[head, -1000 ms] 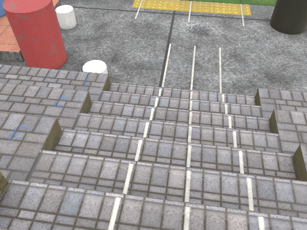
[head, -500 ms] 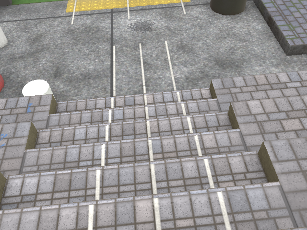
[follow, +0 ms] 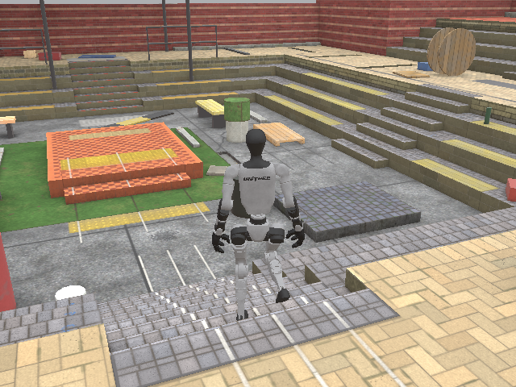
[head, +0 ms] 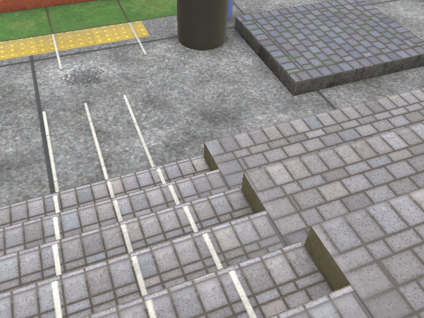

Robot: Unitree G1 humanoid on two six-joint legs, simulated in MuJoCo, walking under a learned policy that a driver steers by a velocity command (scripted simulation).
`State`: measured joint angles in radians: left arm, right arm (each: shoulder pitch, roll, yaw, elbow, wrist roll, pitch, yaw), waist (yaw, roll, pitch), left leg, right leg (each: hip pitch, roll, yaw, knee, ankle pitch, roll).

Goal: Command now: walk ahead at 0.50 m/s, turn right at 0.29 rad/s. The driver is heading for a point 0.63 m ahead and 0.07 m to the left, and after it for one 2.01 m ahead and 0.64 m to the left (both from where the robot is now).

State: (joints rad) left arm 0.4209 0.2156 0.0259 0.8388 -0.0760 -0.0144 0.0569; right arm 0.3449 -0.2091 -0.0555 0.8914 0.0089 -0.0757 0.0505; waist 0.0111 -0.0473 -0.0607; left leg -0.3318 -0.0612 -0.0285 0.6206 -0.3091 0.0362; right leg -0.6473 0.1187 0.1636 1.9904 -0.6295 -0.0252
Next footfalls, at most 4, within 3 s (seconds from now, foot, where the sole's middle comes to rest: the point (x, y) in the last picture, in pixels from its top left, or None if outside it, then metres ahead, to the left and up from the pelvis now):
0.54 right None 0.48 -0.22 -0.91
1.16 left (207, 313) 0.70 0.03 -1.06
1.68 right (255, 287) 0.82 -0.17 -1.06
2.46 left None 0.64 0.10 -1.06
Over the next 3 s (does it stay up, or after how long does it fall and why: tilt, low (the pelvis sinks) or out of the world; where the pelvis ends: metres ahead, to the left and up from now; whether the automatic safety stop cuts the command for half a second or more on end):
stays up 0.79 0.08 -0.37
